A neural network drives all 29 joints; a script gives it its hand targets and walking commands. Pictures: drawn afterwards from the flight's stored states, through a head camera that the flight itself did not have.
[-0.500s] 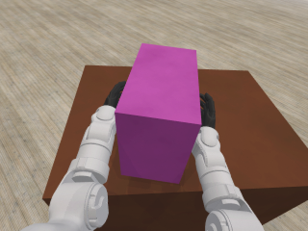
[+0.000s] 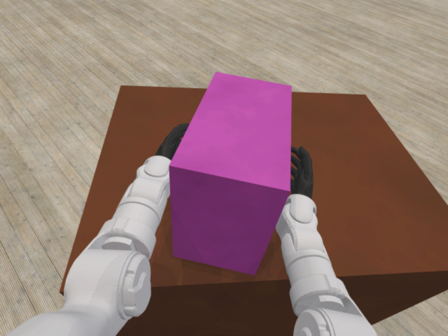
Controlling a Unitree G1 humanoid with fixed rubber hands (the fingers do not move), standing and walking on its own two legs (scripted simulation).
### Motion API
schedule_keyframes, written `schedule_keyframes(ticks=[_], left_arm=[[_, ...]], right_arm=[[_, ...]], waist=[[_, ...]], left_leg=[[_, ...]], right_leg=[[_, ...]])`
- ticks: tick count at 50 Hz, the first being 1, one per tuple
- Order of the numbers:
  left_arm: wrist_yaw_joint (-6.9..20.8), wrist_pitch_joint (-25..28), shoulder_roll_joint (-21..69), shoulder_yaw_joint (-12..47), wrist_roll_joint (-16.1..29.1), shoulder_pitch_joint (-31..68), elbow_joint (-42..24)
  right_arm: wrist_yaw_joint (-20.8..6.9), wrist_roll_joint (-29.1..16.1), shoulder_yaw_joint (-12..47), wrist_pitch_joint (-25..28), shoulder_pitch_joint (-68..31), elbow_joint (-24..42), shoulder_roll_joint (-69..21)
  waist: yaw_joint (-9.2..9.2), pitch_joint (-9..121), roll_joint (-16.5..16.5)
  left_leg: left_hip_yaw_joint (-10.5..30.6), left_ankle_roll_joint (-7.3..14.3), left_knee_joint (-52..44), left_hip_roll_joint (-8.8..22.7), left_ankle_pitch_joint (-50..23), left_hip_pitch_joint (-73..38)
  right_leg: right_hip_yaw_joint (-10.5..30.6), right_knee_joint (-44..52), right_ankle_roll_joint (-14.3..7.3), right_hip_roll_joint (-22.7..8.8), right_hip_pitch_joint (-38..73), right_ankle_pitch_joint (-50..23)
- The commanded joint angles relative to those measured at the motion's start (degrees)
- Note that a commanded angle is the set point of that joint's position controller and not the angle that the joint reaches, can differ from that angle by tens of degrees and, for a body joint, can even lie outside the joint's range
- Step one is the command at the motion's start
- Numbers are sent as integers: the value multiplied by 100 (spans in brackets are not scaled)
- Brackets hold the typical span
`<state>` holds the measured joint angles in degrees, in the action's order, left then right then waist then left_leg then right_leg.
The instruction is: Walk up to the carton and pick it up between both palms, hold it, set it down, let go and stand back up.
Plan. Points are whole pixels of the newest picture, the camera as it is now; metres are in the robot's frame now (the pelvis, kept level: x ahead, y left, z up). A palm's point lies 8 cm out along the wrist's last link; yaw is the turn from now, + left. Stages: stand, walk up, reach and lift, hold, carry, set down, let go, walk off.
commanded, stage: set down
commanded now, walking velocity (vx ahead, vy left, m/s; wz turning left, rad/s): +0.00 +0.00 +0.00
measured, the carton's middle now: (234, 168) +0.42 -0.05 +0.07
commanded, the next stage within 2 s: none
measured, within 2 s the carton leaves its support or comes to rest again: rests again in 1.16 s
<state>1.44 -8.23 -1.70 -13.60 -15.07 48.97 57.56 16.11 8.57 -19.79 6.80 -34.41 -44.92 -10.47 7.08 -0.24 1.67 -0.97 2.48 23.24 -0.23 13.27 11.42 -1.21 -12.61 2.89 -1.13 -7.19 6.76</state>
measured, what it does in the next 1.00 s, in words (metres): stands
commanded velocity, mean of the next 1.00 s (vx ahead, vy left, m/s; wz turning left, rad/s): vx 0.00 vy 0.00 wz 0.00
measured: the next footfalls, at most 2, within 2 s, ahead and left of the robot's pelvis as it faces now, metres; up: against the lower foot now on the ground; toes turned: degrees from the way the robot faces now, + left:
none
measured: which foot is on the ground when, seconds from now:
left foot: down 0.00-1.00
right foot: down 0.00-1.00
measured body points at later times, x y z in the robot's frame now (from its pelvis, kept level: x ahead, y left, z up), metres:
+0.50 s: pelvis +0.00 +0.00 +0.00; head +0.03 +0.03 +0.45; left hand +0.44 +0.07 +0.06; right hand +0.36 -0.17 +0.06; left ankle -0.01 +0.08 -0.75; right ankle +0.00 -0.15 -0.75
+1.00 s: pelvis -0.02 +0.00 -0.01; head +0.03 +0.04 +0.44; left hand +0.44 +0.08 +0.04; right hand +0.35 -0.16 +0.04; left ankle -0.01 +0.08 -0.75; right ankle +0.00 -0.15 -0.75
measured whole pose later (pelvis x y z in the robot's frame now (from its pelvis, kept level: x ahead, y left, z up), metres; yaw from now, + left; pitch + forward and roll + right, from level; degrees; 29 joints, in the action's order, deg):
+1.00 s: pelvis -0.02 +0.00 -0.01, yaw +0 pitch +9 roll -3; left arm 0.0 10.0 -5.6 -16.5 -14.4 56.1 80.9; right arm 16.2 18.2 -33.2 20.4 -39.5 -59.1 -13.1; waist 8.1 4.4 1.2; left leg -1.4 2.7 27.8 0.1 13.1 23.9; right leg -1.4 -17.6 2.9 -1.1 -19.9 6.7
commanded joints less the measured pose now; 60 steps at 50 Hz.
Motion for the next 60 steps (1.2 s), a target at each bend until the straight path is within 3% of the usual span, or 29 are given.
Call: schedule_keyframes(ticks=[1, 3, 4, 5, 7, 8, 11, 14, 24, 25, 26, 28, 31, 33, 35, 36, 38, 39, 42, 43, 50, 51, 52, 53, 54, 56, 57, 59, 60], left_arm=[[996, 794, 4194, 1639, 315, 4144, -897], [963, 881, 4107, 1541, 205, 4209, -738], [1024, 855, 4120, 1549, 201, 4215, -436], [995, 976, 4136, 1581, 235, 4344, -676], [1072, 994, 3905, 1256, 242, 4163, -136], [1070, 956, 3918, 1222, 176, 4184, -133], [1076, 1097, 4126, 1377, 311, 4177, -29], [1104, 1174, 3930, 1104, 177, 4178, 301], [947, 1757, 3924, 1339, 292, 4511, -26], [941, 1792, 3901, 1307, 372, 4523, 154], [932, 1849, 3937, 1198, 305, 4467, 202], [995, 1807, 3751, 993, 123, 4442, 614], [1068, 1815, 3714, 931, 136, 4517, 783], [1013, 1929, 3919, 1148, 261, 4664, 595], [967, 2074, 3887, 968, 190, 4610, 792], [973, 2131, 3913, 1060, 186, 4682, 793], [1016, 2143, 3557, 709, 28, 4555, 1073], [1063, 2112, 3554, 643, 34, 4683, 1174], [1012, 2157, 3723, 817, 13, 4494, 1355], [1021, 2262, 3592, 593, -80, 4682, 1468], [909, 2476, 3560, 552, -181, 4696, 1648], [902, 2525, 3384, 351, -265, 4619, 1715], [904, 2541, 3481, 482, -244, 4654, 1692], [917, 2526, 3379, 358, -265, 4585, 1873], [938, 2514, 3285, 486, -301, 4511, 1992], [982, 2454, 3268, 214, -461, 4504, 2081], [945, 2462, 3365, 375, -420, 4426, 2000], [972, 2455, 3262, 234, -544, 4260, 1912], [915, 2532, 3406, 344, -481, 4267, 1904]], right_arm=[[-715, 294, 2313, 400, -4643, 957, -3569], [-713, 323, 2271, 415, -4706, 891, -3744], [-686, 426, 1996, 410, -4583, 645, -3572], [-691, 421, 2206, 442, -4604, 698, -3777], [-671, 550, 2077, 408, -4603, 688, -3615], [-663, 537, 1836, 365, -4540, 468, -3576], [-671, 526, 2013, 517, -4689, 642, -3699], [-670, 628, 1939, 547, -4711, 472, -3776], [-728, 734, 1983, 906, -4682, 131, -4058], [-706, 803, 1934, 928, -4667, 182, -3995], [-757, 837, 1940, 903, -4477, -51, -4027], [-751, 861, 1752, 902, -4588, -119, -3972], [-727, 941, 1331, 918, -4629, -331, -3838], [-735, 1077, 1302, 1046, -4654, -511, -3815], [-827, 1062, 1451, 1122, -4800, -426, -3861], [-777, 1168, 1356, 1205, -4512, -676, -4008], [-815, 1180, 1175, 1073, -4497, -863, -3916], [-801, 1214, 955, 1064, -4372, -1042, -3761], [-831, 1377, 868, 1266, -4657, -938, -3784], [-865, 1491, 777, 1298, -4679, -1114, -3672], [-954, 1635, 425, 1470, -4370, -1610, -3794], [-985, 1683, 437, 1496, -4437, -1587, -3674], [-949, 1741, 259, 1527, -4459, -1770, -3651], [-972, 1747, 156, 1549, -4308, -1804, -3566], [-946, 1829, 113, 1599, -4255, -1821, -3467], [-956, 1816, -11, 1609, -4207, -2069, -3399], [-937, 1799, 0, 1657, -4186, -1909, -3430], [-928, 1889, 13, 1713, -4002, -2074, -3470], [-932, 1909, 50, 1805, -4049, -1952, -3468]], waist=[[227, 4115, -724], [16, 4124, -695], [356, 4038, -755], [106, 4388, -774], [138, 3944, -430], [262, 3813, -597], [208, 4233, -650], [193, 3984, -597], [176, 4817, -853], [281, 4811, -729], [115, 4545, -683], [66, 4454, -590], [327, 4226, -759], [409, 4588, -1002], [171, 4719, -914], [345, 4687, -879], [198, 4101, -793], [358, 4017, -775], [350, 4101, -852], [202, 4158, -779], [222, 4313, -963], [12, 4156, -832], [285, 4039, -1008], [230, 3866, -843], [363, 3661, -917], [187, 3366, -900], [323, 3631, -1030], [163, 3714, -934], [252, 3876, -915]], left_leg=[[-95, -730, 97, 10, -3345, -1523], [-191, -699, 64, -40, -3103, -1332], [-77, -718, 84, 31, -3194, -1459], [-184, -722, 153, -9, -3325, -1475], [-177, -617, 88, -10, -2979, -1200], [-90, -652, -7, -11, -2964, -1075], [-93, -718, 184, 51, -3496, -1331], [-138, -641, 130, -20, -3089, -1118], [-80, -761, 419, 30, -3701, -1062], [-112, -726, 388, -4, -3377, -811], [-91, -707, 318, 36, -3291, -731], [-145, -620, 253, -2, -2721, -550], [-118, -589, 155, 35, -2323, -540], [-68, -751, 333, 102, -2922, -999], [-81, -753, 409, 84, -3095, -889], [-80, -728, 418, 43, -2961, -738], [-118, -617, 244, 44, -2223, -457], [-102, -578, 118, 57, -1923, -414], [-83, -699, 233, 123, -2326, -673], [-117, -688, 209, 162, -2188, -641], [-129, -721, 262, 114, -2220, -635], [-162, -710, 281, 143, -2234, -556], [-125, -750, 286, 136, -2209, -569], [-130, -750, 271, 143, -2110, -533], [-155, -772, 262, 170, -2051, -723], [-184, -715, 140, 177, -1762, -537], [-132, -778, 183, 181, -1939, -641], [-198, -690, 195, 177, -1948, -624], [-177, -774, 278, 177, -2303, -672]], right_leg=[[-452, -454, -151, 440, 1224, -2736], [-330, -482, -137, 398, 1175, -2800], [-441, -427, -195, 391, 991, -2577], [-339, -485, -159, 386, 1128, -2893], [-374, -539, -143, 407, 1203, -2816], [-354, -481, -156, 372, 1249, -2656], [-372, -554, -164, 425, 989, -2959], [-320, -544, -130, 350, 1179, -2909], [-311, -759, -219, 365, 818, -3217], [-295, -760, -199, 360, 972, -3172], [-293, -802, -203, 312, 1022, -3067], [-265, -783, -179, 252, 982, -2740], [-253, -708, -220, 241, 802, -2344], [-332, -681, -271, 342, 385, -2490], [-336, -718, -240, 327, 472, -2469], [-342, -760, -235, 304, 447, -2591], [-269, -749, -223, 228, 592, -2122], [-313, -692, -258, 222, 560, -1839], [-384, -672, -285, 318, 235, -1881], [-412, -662, -310, 306, 84, -1640], [-450, -659, -346, 285, -88, -1544], [-430, -695, -353, 309, -35, -1610], [-461, -655, -372, 292, -129, -1405], [-460, -665, -355, 291, -152, -1352], [-515, -628, -348, 318, -322, -1295], [-499, -583, -358, 267, -274, -997], [-533, -587, -380, 335, -385, -1218], [-509, -582, -351, 305, -339, -1246], [-551, -608, -356, 370, -419, -1571]])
